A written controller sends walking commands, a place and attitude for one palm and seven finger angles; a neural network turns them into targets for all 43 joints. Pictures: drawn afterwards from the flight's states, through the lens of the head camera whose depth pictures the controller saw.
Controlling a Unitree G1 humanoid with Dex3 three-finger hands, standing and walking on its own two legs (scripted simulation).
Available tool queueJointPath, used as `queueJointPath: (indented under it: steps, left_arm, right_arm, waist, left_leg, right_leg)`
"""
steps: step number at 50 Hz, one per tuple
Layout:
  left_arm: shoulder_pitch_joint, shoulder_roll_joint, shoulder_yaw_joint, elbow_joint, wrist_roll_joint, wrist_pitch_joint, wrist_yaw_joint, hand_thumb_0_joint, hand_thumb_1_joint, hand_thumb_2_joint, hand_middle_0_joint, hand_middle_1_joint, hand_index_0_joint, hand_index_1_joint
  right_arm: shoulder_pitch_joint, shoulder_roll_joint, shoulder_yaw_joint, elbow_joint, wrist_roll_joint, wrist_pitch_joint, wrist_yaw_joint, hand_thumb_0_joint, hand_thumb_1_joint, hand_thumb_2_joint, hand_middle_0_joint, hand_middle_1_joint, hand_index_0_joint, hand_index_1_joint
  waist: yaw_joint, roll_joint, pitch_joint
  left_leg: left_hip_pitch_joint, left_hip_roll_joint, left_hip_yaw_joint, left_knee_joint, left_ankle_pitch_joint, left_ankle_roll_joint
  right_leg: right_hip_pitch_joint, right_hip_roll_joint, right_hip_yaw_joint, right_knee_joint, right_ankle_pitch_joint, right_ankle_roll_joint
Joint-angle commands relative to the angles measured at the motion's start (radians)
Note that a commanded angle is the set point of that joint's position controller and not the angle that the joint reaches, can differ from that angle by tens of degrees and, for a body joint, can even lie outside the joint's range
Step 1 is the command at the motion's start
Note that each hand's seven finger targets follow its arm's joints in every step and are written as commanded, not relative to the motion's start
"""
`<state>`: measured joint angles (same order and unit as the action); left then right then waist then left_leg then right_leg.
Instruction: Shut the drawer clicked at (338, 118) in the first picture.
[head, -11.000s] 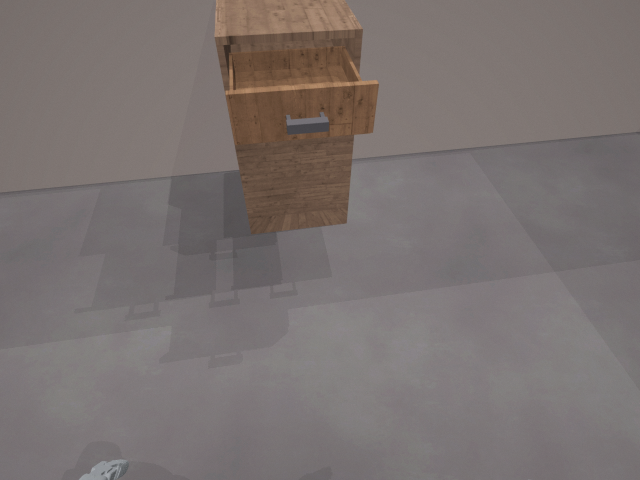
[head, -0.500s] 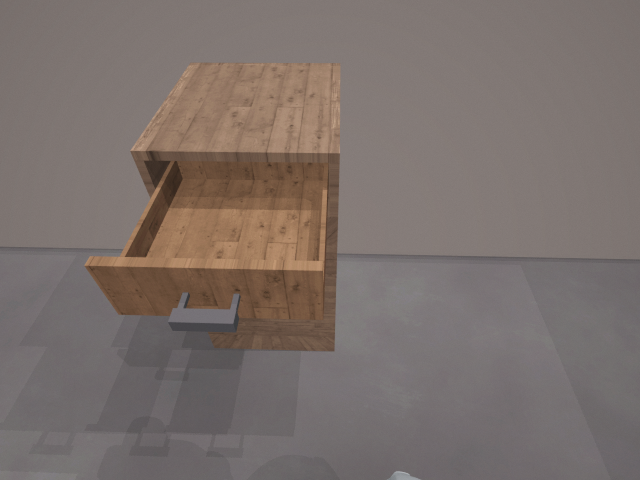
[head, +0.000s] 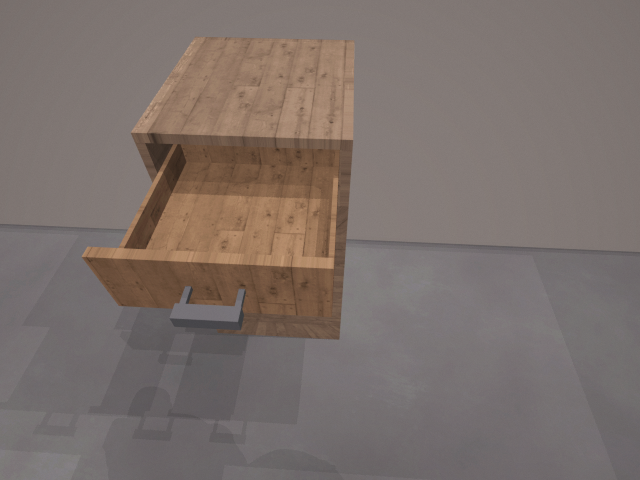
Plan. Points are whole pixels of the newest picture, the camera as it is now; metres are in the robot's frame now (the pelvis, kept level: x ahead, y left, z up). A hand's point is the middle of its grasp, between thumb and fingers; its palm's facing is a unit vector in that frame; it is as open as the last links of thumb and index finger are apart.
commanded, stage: come to a stop and stand still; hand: left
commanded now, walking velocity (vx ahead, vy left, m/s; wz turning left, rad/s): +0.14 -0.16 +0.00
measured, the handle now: (211, 304) +0.36 +0.21 -0.05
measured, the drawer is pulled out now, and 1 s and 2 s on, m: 0.28 0.28 0.28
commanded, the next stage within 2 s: look again from close up in 0.46 s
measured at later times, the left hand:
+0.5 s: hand out of the picture +0.02 +0.21 -0.16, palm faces -0.01 -0.97 -0.23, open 7.3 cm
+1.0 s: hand out of the picture +0.04 +0.19 -0.15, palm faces +0.00 -0.97 -0.24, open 7.2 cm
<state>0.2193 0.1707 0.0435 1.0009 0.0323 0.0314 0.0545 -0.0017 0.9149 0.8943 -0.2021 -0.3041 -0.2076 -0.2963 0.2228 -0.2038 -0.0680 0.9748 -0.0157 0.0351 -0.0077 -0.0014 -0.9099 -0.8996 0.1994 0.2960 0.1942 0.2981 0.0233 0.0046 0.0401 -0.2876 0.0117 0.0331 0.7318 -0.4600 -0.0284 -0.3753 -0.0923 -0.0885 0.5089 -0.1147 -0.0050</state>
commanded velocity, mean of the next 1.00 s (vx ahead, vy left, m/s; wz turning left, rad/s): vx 0.02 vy -0.07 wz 0.00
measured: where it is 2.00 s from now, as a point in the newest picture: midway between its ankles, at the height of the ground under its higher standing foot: outside the picture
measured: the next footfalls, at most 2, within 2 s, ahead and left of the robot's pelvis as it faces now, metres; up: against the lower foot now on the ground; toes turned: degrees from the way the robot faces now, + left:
left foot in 0.02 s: +0.02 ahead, +0.13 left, +0.00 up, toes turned +1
right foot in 0.38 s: +0.03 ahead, -0.05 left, +0.00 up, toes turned -3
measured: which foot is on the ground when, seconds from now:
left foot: up 0.00-0.00, down 0.02-1.00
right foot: down 0.00-0.06, up 0.08-0.36, down 0.38-1.00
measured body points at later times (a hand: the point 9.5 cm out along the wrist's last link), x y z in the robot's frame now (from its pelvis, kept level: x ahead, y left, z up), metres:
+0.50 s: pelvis +0.00 +0.03 +0.00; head +0.01 +0.01 +0.45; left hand +0.02 +0.26 -0.14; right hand -0.02 -0.21 -0.16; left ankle -0.02 +0.13 -0.73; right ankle -0.01 -0.05 -0.73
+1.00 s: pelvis +0.02 +0.01 +0.01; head +0.03 -0.01 +0.46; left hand +0.04 +0.24 -0.14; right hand +0.01 -0.20 -0.16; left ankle -0.02 +0.13 -0.73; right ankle -0.01 -0.05 -0.73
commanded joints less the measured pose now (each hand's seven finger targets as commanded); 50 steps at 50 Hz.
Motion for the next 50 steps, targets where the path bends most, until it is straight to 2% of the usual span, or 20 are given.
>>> queueJointPath:
  steps: [1,2,3,5,6,8,10,13,16,17,18,19,20,21,22,25,27,30,37,50]
  left_arm:
    - [0.010,0.116,0.001,-0.078,-0.015,-0.005,0.001,0.000,0.900,0.900,-0.200,-0.300,-0.200,-0.300]
    - [0.048,0.076,-0.002,-0.073,-0.019,0.003,-0.009,0.000,0.900,0.900,-0.200,-0.300,-0.200,-0.300]
    - [0.069,0.077,0.005,-0.078,-0.016,0.004,-0.016,0.000,0.900,0.900,-0.200,-0.300,-0.200,-0.300]
    - [0.074,0.091,0.002,-0.066,0.009,0.018,-0.029,0.000,0.900,0.900,-0.200,-0.300,-0.200,-0.300]
    - [0.080,0.097,0.004,-0.078,0.009,0.013,-0.037,0.000,0.900,0.900,-0.200,-0.300,-0.200,-0.300]
    - [0.091,0.098,0.009,-0.092,0.005,0.003,-0.048,0.000,0.900,0.900,-0.200,-0.300,-0.200,-0.300]
    - [0.090,0.101,0.010,-0.108,0.003,0.000,-0.053,0.000,0.900,0.900,-0.200,-0.300,-0.200,-0.300]
    - [0.090,0.083,0.006,-0.130,0.000,-0.006,-0.060,0.000,0.900,0.900,-0.200,-0.300,-0.200,-0.300]
    - [0.146,0.061,0.005,-0.116,-0.002,-0.013,-0.057,0.000,0.900,0.900,-0.200,-0.300,-0.200,-0.300]
    - [0.162,0.069,0.004,-0.111,-0.001,-0.020,-0.054,0.000,0.900,0.900,-0.200,-0.300,-0.200,-0.300]
    - [0.178,0.093,0.005,-0.104,-0.001,-0.027,-0.047,0.000,0.900,0.900,-0.200,-0.300,-0.200,-0.300]
    - [0.180,0.128,0.003,-0.094,0.000,-0.035,-0.040,0.000,0.900,0.900,-0.200,-0.300,-0.200,-0.300]
    - [0.155,0.146,-0.003,-0.091,-0.005,-0.039,-0.039,0.000,0.900,0.900,-0.200,-0.300,-0.200,-0.300]
    - [0.127,0.139,0.001,-0.094,-0.006,-0.043,-0.034,0.000,0.900,0.900,-0.200,-0.300,-0.200,-0.300]
    - [0.103,0.137,0.002,-0.097,-0.006,-0.045,-0.029,0.000,0.900,0.900,-0.200,-0.300,-0.200,-0.300]
    - [0.074,0.120,-0.010,-0.070,-0.020,-0.048,-0.027,0.000,0.900,0.900,-0.200,-0.300,-0.200,-0.300]
    - [0.086,0.091,-0.020,-0.054,-0.026,-0.046,-0.031,0.000,0.900,0.900,-0.200,-0.300,-0.200,-0.300]
    - [0.117,0.080,-0.027,-0.018,-0.023,-0.043,-0.030,0.000,0.900,0.900,-0.200,-0.300,-0.200,-0.300]
    - [0.110,0.079,-0.041,0.018,-0.028,-0.060,-0.022,0.000,0.900,0.900,-0.200,-0.300,-0.200,-0.300]
    - [0.121,0.077,-0.044,0.049,-0.029,-0.066,-0.012,0.000,0.900,0.900,-0.200,-0.300,-0.200,-0.300]
  right_arm:
    - [0.166,-0.085,0.015,-0.079,-0.013,-0.036,-0.005,0.000,-0.900,-0.900,0.200,0.300,0.200,0.300]
    - [0.112,-0.147,0.007,-0.107,-0.021,-0.030,-0.013,0.000,-0.900,-0.900,0.200,0.300,0.200,0.300]
    - [0.058,-0.168,0.008,-0.131,-0.029,-0.023,-0.015,0.000,-0.900,-0.900,0.200,0.300,0.200,0.300]
    - [0.006,-0.161,0.014,-0.136,-0.030,-0.029,-0.014,0.000,-0.900,-0.900,0.200,0.300,0.200,0.300]
    - [0.015,-0.162,0.017,-0.132,-0.027,-0.030,-0.015,0.000,-0.900,-0.900,0.200,0.300,0.200,0.300]
    - [0.037,-0.170,0.018,-0.128,-0.027,-0.036,-0.017,0.000,-0.900,-0.900,0.200,0.300,0.200,0.300]
    - [0.058,-0.170,0.018,-0.118,-0.029,-0.044,-0.024,0.000,-0.900,-0.900,0.200,0.300,0.200,0.300]
    - [0.101,-0.179,0.013,-0.103,-0.031,-0.049,-0.034,0.000,-0.900,-0.900,0.200,0.300,0.200,0.300]
    - [0.108,-0.179,0.013,-0.086,-0.022,-0.044,-0.038,0.000,-0.900,-0.900,0.200,0.300,0.200,0.300]
    - [0.109,-0.164,0.019,-0.082,-0.014,-0.044,-0.036,0.000,-0.900,-0.900,0.200,0.300,0.200,0.300]
    - [0.110,-0.131,0.027,-0.083,-0.005,-0.045,-0.033,0.000,-0.900,-0.900,0.200,0.300,0.200,0.300]
    - [0.114,-0.084,0.041,-0.084,0.002,-0.047,-0.031,0.000,-0.900,-0.900,0.200,0.300,0.200,0.300]
    - [0.129,-0.058,0.047,-0.070,0.002,-0.043,-0.029,0.000,-0.900,-0.900,0.200,0.300,0.200,0.300]
    - [0.139,-0.051,0.051,-0.047,-0.002,-0.038,-0.028,0.000,-0.900,-0.900,0.200,0.300,0.200,0.300]
    - [0.144,-0.055,0.052,-0.032,-0.003,-0.034,-0.026,0.000,-0.900,-0.900,0.200,0.300,0.200,0.300]
    - [0.174,-0.028,0.064,0.027,-0.001,-0.041,-0.022,0.000,-0.900,-0.900,0.200,0.300,0.200,0.300]
    - [0.165,-0.054,0.068,0.047,-0.006,-0.058,-0.026,0.000,-0.900,-0.900,0.200,0.300,0.200,0.300]
    - [0.122,-0.050,0.075,0.055,-0.005,-0.063,-0.028,0.000,-0.900,-0.900,0.200,0.300,0.200,0.300]
    - [0.167,-0.049,0.080,0.092,0.004,-0.064,-0.033,0.000,-0.900,-0.900,0.200,0.300,0.200,0.300]
    - [0.154,-0.029,0.083,0.127,0.007,-0.057,-0.033,0.000,-0.900,-0.900,0.200,0.300,0.200,0.300]
  waist:
    - [-0.074,0.197,-0.062]
    - [-0.045,0.280,0.026]
    - [-0.019,0.146,0.090]
    - [-0.015,0.189,0.156]
    - [-0.020,0.126,0.184]
    - [-0.018,0.086,0.197]
    - [-0.022,0.081,0.191]
    - [-0.040,0.072,0.096]
    - [-0.020,0.037,-0.009]
    - [-0.016,0.001,-0.041]
    - [-0.016,-0.080,-0.064]
    - [-0.029,-0.194,-0.074]
    - [-0.053,-0.170,-0.086]
    - [-0.054,-0.167,-0.095]
    - [-0.056,-0.182,-0.068]
    - [-0.069,-0.072,-0.035]
    - [-0.045,0.082,-0.007]
    - [-0.012,0.142,0.056]
    - [-0.036,-0.031,-0.015]
    - [-0.036,-0.034,0.009]
  left_leg:
    - [0.098,0.105,-0.104,-0.463,0.092,0.042]
    - [-0.060,0.238,-0.283,-0.530,0.022,0.111]
    - [-0.152,0.276,-0.268,-0.543,-0.018,0.166]
    - [-0.200,0.237,-0.290,-0.564,-0.129,0.164]
    - [-0.190,0.242,-0.271,-0.557,-0.097,0.175]
    - [-0.139,0.258,-0.265,-0.545,-0.049,0.195]
    - [-0.073,0.286,-0.274,-0.535,0.045,0.215]
    - [0.037,0.301,-0.268,-0.470,0.234,0.220]
    - [0.058,0.254,-0.214,-0.367,0.371,0.183]
    - [0.038,0.206,-0.173,-0.322,0.346,0.149]
    - [-0.023,0.134,-0.095,-0.251,0.264,0.112]
    - [-0.068,0.042,0.007,-0.162,0.114,0.071]
    - [-0.033,-0.002,0.024,-0.140,0.021,0.049]
    - [0.000,-0.002,0.015,-0.118,-0.023,0.042]
    - [-0.004,0.008,0.007,-0.112,-0.011,0.042]
    - [0.102,0.025,-0.008,-0.312,0.172,0.044]
    - [0.104,0.096,-0.085,-0.358,0.348,0.068]
    - [0.023,0.119,-0.104,-0.402,0.324,0.081]
    - [0.118,0.099,-0.052,-0.364,0.394,0.056]
    - [0.148,0.090,-0.036,-0.403,0.365,0.048]
  right_leg:
    - [-0.042,0.008,0.027,0.109,-0.351,-0.010]
    - [-0.059,0.074,0.009,0.201,-0.364,0.014]
    - [-0.022,0.079,0.033,0.268,-0.314,-0.006]
    - [-0.067,0.087,0.069,0.412,-0.280,-0.014]
    - [-0.102,0.083,0.091,0.463,-0.259,-0.016]
    - [-0.145,0.081,0.086,0.479,-0.272,-0.019]
    - [-0.168,0.071,0.093,0.424,-0.282,-0.019]
    - [-0.094,0.074,0.077,0.250,-0.338,-0.023]
    - [0.071,0.102,0.069,0.021,-0.185,-0.032]
    - [0.144,0.088,0.114,-0.069,-0.117,-0.042]
    - [0.227,0.016,0.221,-0.121,-0.052,-0.070]
    - [0.258,-0.096,0.348,-0.162,0.031,-0.123]
    - [0.224,-0.159,0.387,-0.183,0.070,-0.187]
    - [0.191,-0.145,0.383,-0.205,-0.017,-0.211]
    - [0.176,-0.121,0.359,-0.215,-0.043,-0.209]
    - [0.155,-0.061,0.253,-0.147,0.005,-0.148]
    - [0.141,0.017,0.182,-0.083,0.020,-0.090]
    - [0.188,0.031,0.171,-0.107,-0.013,-0.072]
    - [0.252,-0.015,0.187,-0.126,0.218,-0.071]
    - [0.271,-0.026,0.195,-0.177,0.274,-0.051]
